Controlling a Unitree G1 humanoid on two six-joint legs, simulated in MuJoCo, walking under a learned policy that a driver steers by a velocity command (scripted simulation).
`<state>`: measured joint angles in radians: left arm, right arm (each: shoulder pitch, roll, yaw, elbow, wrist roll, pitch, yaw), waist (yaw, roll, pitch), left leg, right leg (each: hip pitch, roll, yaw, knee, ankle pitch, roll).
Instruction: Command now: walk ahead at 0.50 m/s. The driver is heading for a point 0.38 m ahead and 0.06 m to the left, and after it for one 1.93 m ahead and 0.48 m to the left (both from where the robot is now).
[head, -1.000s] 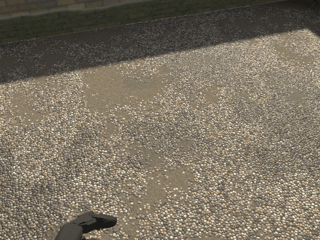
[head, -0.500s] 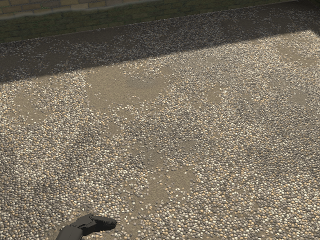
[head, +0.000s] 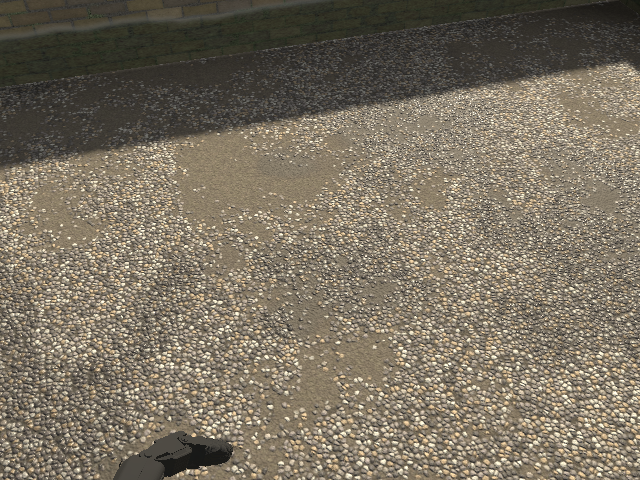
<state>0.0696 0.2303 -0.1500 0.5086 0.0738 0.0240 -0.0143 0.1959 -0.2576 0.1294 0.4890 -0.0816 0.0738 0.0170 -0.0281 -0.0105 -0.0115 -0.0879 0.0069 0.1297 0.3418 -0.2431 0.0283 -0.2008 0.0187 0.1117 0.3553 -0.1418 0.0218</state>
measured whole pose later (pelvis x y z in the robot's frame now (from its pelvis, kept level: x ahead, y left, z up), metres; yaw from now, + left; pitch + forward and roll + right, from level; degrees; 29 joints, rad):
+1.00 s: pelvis +0.02 +0.00 +0.00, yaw +1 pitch +0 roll +0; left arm 0.25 0.24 -0.08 0.68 0.03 0.06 0.01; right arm 0.35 -0.25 0.07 0.68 -0.04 0.12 0.00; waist -0.03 -0.02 -0.02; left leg -0.02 -0.01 0.09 0.21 -0.20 0.03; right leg -0.15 0.01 0.11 0.29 -0.13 0.02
